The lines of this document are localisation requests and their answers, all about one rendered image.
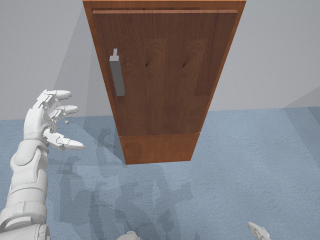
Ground robot left upper arm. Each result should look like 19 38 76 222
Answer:
0 223 51 240

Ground robot left shin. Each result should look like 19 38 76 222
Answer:
127 231 137 236

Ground robot left forearm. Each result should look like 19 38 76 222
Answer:
0 139 49 233

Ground handle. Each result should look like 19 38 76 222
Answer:
109 48 125 96

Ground cupboard door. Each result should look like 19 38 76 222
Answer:
92 10 238 137

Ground left robot hand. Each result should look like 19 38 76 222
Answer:
23 89 85 152

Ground right robot hand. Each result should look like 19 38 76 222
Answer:
247 222 271 240

